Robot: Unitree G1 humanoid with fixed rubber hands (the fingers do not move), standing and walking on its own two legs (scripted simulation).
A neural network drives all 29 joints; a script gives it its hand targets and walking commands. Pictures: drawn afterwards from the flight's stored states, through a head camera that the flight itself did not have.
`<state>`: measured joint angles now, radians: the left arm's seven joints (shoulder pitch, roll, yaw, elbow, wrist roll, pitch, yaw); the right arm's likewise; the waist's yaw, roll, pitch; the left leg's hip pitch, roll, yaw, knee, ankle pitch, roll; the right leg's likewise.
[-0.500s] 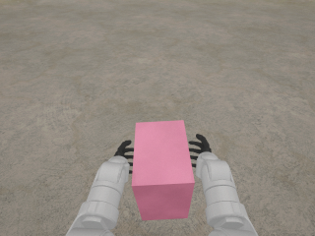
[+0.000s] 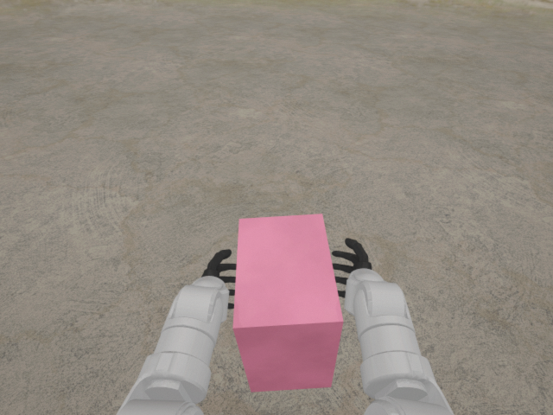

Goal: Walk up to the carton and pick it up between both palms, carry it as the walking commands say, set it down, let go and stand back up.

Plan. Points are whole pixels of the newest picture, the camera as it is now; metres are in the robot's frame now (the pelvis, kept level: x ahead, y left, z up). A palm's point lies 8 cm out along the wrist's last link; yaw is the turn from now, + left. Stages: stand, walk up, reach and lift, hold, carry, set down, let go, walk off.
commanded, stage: reach and lift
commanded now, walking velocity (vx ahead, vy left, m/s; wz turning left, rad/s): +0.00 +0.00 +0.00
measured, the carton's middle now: (286, 304) +0.32 +0.00 -0.03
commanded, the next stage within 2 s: hold in 0.38 s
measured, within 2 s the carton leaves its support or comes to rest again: neither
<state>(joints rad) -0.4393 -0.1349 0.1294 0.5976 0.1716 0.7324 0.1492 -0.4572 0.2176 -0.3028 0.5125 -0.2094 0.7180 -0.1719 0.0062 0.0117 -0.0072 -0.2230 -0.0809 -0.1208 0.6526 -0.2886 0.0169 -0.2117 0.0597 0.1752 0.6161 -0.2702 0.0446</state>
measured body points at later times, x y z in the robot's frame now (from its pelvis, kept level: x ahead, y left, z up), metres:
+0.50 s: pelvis +0.00 -0.02 +0.00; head -0.06 -0.02 +0.44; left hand +0.31 +0.11 +0.03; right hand +0.32 -0.13 +0.05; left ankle +0.05 +0.10 -0.72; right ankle +0.05 -0.15 -0.72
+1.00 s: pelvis +0.02 -0.05 -0.01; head -0.04 -0.05 +0.44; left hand +0.33 +0.07 +0.06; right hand +0.34 -0.16 +0.08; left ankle +0.05 +0.10 -0.72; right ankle +0.05 -0.15 -0.72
